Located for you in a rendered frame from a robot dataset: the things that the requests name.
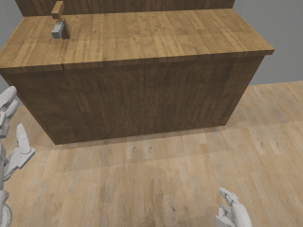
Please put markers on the counter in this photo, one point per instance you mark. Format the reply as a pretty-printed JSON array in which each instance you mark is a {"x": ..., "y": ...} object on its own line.
[{"x": 125, "y": 68}]

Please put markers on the robot right hand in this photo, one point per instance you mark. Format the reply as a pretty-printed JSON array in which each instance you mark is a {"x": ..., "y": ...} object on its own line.
[{"x": 237, "y": 216}]

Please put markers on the robot left hand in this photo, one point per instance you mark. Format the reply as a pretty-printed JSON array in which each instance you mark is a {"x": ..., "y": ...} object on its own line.
[{"x": 19, "y": 156}]

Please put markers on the tap lever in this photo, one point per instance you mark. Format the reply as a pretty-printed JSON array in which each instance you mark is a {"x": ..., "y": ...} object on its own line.
[{"x": 57, "y": 31}]

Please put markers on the robot left forearm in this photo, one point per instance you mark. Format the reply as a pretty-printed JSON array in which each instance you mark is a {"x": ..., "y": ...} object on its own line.
[{"x": 5, "y": 211}]

